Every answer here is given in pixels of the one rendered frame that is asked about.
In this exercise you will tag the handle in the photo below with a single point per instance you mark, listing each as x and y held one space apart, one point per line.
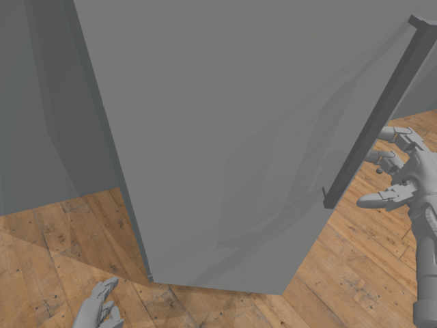
416 52

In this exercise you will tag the robot right forearm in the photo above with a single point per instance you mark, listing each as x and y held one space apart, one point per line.
423 215

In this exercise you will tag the robot right hand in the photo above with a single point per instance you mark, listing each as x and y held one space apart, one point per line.
420 169

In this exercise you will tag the robot left hand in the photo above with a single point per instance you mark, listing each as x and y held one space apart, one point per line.
92 312

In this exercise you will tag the fridge door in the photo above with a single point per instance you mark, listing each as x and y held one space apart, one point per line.
229 116

